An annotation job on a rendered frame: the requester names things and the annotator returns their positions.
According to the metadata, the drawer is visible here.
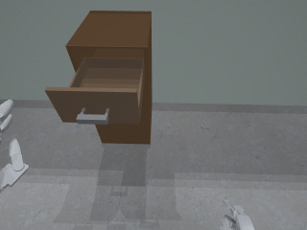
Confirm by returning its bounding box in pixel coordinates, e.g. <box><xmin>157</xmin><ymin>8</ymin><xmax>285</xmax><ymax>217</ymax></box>
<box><xmin>44</xmin><ymin>57</ymin><xmax>145</xmax><ymax>125</ymax></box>

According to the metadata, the cabinet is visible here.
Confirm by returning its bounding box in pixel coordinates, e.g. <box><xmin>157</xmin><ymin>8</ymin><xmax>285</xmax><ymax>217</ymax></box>
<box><xmin>65</xmin><ymin>11</ymin><xmax>153</xmax><ymax>145</ymax></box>

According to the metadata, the left robot hand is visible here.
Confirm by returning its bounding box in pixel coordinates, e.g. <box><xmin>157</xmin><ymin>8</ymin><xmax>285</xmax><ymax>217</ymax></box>
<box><xmin>0</xmin><ymin>99</ymin><xmax>29</xmax><ymax>194</ymax></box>

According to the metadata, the right robot hand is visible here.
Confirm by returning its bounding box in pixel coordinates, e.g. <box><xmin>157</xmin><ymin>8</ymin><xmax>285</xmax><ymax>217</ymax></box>
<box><xmin>220</xmin><ymin>197</ymin><xmax>255</xmax><ymax>230</ymax></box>

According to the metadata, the handle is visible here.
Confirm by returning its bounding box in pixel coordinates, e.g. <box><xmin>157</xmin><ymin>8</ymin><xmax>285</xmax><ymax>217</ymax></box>
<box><xmin>76</xmin><ymin>107</ymin><xmax>109</xmax><ymax>125</ymax></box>

